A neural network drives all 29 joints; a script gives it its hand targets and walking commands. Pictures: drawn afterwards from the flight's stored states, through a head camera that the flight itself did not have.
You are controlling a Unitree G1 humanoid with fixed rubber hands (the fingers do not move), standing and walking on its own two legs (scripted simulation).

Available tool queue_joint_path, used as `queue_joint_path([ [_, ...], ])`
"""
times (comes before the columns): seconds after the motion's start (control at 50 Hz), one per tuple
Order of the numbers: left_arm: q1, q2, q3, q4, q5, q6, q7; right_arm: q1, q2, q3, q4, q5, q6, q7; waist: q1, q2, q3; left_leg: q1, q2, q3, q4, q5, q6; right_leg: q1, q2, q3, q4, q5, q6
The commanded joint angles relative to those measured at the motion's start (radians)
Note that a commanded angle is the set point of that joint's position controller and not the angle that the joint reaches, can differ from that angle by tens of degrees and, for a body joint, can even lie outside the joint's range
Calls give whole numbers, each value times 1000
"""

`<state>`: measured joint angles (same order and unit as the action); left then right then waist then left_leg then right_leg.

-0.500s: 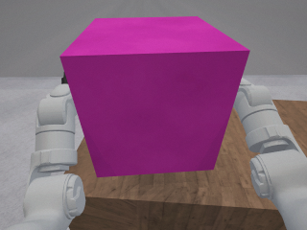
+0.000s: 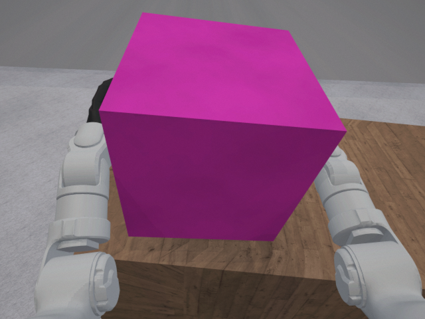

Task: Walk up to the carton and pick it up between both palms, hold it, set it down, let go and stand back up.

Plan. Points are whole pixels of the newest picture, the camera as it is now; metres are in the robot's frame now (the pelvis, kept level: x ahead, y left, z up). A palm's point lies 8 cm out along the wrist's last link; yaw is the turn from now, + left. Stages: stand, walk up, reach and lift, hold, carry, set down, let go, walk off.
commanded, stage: set down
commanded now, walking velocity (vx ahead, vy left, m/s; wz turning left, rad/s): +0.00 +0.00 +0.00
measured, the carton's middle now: (210, 131) +0.43 -0.02 +0.18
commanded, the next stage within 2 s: none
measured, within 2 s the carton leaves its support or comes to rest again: neither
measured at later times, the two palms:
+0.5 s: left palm (101, 130) +0.41 +0.18 +0.20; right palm (308, 141) +0.39 -0.21 +0.19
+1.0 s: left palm (117, 140) +0.43 +0.16 +0.17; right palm (308, 153) +0.40 -0.23 +0.15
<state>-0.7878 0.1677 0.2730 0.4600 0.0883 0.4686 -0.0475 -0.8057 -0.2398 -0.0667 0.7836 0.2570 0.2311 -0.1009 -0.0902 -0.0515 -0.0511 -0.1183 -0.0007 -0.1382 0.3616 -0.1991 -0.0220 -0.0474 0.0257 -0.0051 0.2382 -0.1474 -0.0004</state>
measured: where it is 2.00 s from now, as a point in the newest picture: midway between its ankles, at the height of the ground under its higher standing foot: outside the picture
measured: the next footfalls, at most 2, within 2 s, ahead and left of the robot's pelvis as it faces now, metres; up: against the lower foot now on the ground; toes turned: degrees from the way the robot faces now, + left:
none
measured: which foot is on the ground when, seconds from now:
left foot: down 0.00-1.00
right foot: down 0.00-1.00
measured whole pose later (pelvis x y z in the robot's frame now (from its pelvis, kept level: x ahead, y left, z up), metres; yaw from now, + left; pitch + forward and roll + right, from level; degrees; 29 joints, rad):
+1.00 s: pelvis +0.01 +0.00 +0.00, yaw -2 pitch +2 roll -1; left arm -0.79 0.13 0.27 0.68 0.06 0.27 -0.01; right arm -0.77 -0.23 -0.17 0.86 0.10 0.15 -0.02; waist -0.04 0.00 -0.07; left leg -0.19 0.01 -0.10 0.33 -0.19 -0.02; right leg -0.14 0.02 0.01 0.25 -0.15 0.00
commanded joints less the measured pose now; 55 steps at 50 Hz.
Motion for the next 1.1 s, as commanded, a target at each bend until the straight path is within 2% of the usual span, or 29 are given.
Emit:
queue_joint_path([
  [0.0, -698, -632, -468, -244, -131, -63, -86, -893, 576, 313, -504, 81, -89, 100, -9, 105, -590, 223, -62, 97, 54, 575, -64, 160, 42, -58, 48, 440, 38],
  [0.12, -649, -593, -440, -243, -107, -41, -90, -831, 577, 329, -475, 77, -57, 103, 11, 67, -525, 159, -64, 101, 29, 495, -47, 175, 39, -47, 57, 446, 47],
  [0.26, -652, -595, -389, -143, -80, -33, -106, -830, 577, 268, -392, 35, -43, 117, 22, 40, -429, 106, -57, 110, -14, 359, -33, 132, 35, -45, 38, 343, 44],
  [0.38, -683, -622, -371, -55, -74, -60, -108, -843, 561, 177, -319, -25, -70, 139, 9, 60, -409, 112, -46, 115, -34, 293, -46, 71, 33, -59, 18, 238, 34],
  [0.5, -714, -644, -380, -2, -81, -112, -94, -843, 546, 109, -260, -82, -116, 159, -2, 98, -447, 158, -36, 116, -29, 310, -70, 31, 31, -77, 10, 205, 26],
  [0.66, -717, -653, -394, 31, -94, -176, -68, -838, 555, 110, -242, -109, -164, 174, 19, 112, -515, 183, -37, 120, -6, 389, -81, 38, 30, -82, 20, 271, 28],
  [0.86, -687, -639, -352, 77, -87, -214, -71, -845, 602, 157, -275, -123, -182, 178, 59, 39, -551, 71, -52, 137, -18, 365, -41, 140, 20, -58, 57, 422, 54],
  [0.98, -679, -625, -318, 112, -74, -235, -81, -822, 616, 140, -263, -155, -187, 179, 60, 2, -551, 9, -54, 146, -40, 316, -25, 188, 11, -48, 71, 475, 65],
  [1.08, -677, -627, -312, 128, -65, -255, -84, -792, 608, 106, -237, -184, -203, 185, 49, 11, -561, 21, -49, 149, -40, 334, -36, 179, 12, -55, 73, 489, 62],
])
